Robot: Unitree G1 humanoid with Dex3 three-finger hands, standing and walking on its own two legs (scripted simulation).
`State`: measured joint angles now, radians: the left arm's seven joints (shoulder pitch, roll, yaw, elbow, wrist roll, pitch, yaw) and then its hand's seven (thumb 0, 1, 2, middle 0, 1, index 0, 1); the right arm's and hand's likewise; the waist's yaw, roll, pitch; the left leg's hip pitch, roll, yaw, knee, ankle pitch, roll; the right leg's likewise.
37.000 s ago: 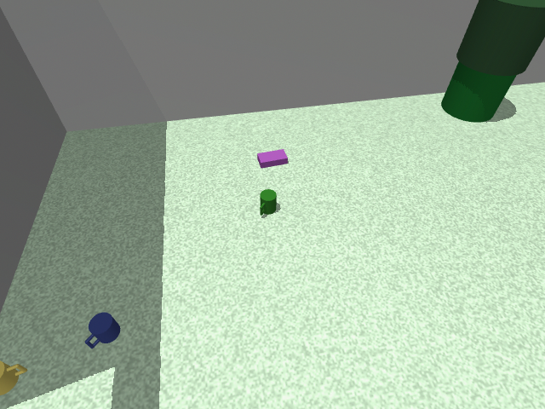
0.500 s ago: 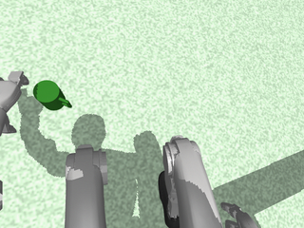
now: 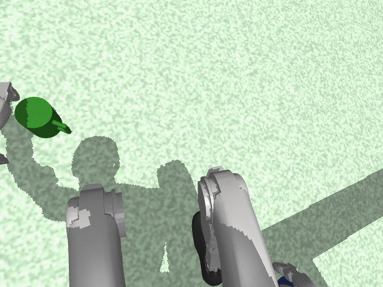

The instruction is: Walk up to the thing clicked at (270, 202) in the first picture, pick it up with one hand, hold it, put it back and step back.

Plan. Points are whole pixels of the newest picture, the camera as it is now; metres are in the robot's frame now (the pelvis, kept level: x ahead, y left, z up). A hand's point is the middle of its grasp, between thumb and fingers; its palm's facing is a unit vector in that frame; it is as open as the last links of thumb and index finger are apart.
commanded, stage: rise first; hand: left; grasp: from above
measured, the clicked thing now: (47, 121) +0.50 +0.28 -0.29
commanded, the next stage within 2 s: approach in 0.08 s
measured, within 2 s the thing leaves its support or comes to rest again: neither
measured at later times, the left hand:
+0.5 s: hand (20, 104) +0.50 +0.30 -0.17, palm faces -0.38 -0.06 -0.92, open 13.8 cm
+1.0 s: hand (10, 129) +0.45 +0.32 -0.19, palm faces -0.57 -0.12 -0.81, open 13.5 cm
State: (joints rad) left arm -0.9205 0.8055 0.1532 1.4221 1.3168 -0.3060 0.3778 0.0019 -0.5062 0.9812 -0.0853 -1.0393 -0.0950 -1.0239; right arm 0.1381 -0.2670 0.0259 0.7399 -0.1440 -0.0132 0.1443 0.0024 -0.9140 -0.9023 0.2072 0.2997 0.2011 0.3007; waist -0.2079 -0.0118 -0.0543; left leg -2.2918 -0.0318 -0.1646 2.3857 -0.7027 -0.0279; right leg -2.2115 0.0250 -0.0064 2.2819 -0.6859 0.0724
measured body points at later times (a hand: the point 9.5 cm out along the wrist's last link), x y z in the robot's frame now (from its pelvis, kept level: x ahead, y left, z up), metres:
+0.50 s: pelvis +0.00 +0.00 -0.01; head +0.25 +0.09 +0.35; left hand +0.51 +0.30 -0.12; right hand +0.05 -0.28 -0.10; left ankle +0.07 +0.13 -0.31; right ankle +0.10 -0.15 -0.31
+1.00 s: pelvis -0.01 +0.00 +0.00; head +0.26 +0.08 +0.36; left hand +0.48 +0.32 -0.14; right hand +0.01 -0.27 -0.09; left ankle +0.07 +0.13 -0.31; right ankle +0.10 -0.15 -0.31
